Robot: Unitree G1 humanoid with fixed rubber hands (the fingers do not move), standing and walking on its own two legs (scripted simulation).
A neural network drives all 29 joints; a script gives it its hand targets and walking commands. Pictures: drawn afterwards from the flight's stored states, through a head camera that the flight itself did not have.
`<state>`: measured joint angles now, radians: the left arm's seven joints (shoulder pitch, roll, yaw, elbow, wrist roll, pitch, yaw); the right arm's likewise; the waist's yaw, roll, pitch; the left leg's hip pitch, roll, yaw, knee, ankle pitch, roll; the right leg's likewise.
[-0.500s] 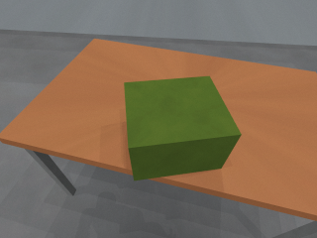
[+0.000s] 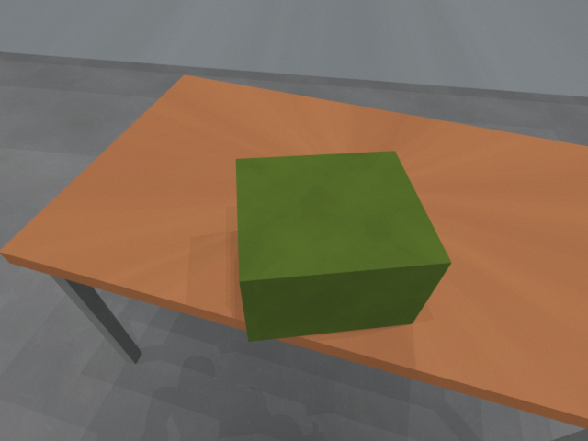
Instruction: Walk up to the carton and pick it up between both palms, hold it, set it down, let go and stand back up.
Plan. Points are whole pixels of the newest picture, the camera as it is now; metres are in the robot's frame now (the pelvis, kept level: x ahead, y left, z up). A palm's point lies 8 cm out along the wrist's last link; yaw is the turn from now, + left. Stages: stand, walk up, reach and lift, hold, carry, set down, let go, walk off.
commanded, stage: stand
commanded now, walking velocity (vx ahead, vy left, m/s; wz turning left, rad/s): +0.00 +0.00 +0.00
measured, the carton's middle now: (324, 242) +0.44 -0.05 -0.02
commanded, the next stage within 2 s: none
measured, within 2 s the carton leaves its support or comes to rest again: neither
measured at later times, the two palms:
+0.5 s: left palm out of the picture +0.01 +0.23 -0.14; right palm out of the picture +0.00 -0.25 -0.13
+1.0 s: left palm out of the picture +0.02 +0.22 -0.14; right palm out of the picture +0.01 -0.25 -0.13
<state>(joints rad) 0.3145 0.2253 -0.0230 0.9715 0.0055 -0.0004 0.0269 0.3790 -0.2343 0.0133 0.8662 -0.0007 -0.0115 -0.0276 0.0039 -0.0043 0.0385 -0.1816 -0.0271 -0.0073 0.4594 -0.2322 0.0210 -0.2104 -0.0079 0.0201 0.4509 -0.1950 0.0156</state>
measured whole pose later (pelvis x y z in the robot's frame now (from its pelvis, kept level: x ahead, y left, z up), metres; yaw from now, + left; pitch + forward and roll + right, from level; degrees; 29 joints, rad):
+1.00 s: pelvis +0.01 -0.01 +0.00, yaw +0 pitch -3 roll +0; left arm 0.30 0.19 -0.01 1.03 0.00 0.00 0.04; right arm 0.36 -0.19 0.00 0.97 0.00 -0.01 -0.04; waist 0.01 0.00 0.04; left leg -0.15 -0.01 -0.02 0.44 -0.24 0.00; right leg -0.18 0.01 0.02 0.43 -0.20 0.00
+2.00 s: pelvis +0.02 -0.01 +0.00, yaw -1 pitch -2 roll +0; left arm 0.30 0.18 -0.02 1.07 0.00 0.00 0.05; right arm 0.34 -0.18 0.00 1.02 0.00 -0.01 -0.05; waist 0.01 0.00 0.05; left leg -0.14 -0.01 -0.01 0.42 -0.24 0.00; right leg -0.17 0.01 0.04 0.42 -0.21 0.01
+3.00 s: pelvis +0.03 -0.01 +0.00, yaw -1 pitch -2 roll +0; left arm 0.30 0.17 -0.02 1.08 0.00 -0.01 0.05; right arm 0.33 -0.18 0.00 1.03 0.00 -0.01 -0.05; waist 0.00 -0.01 0.04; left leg -0.13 0.00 0.00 0.42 -0.25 0.00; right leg -0.17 0.01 0.05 0.42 -0.21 0.01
